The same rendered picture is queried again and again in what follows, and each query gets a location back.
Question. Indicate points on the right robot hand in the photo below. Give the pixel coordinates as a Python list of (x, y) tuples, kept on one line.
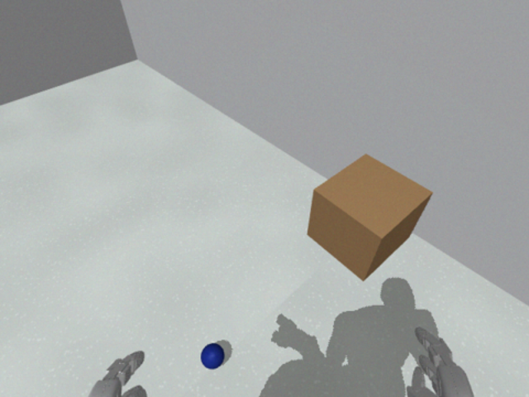
[(448, 379)]

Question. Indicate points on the left robot hand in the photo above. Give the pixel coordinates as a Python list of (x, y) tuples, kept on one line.
[(117, 375)]

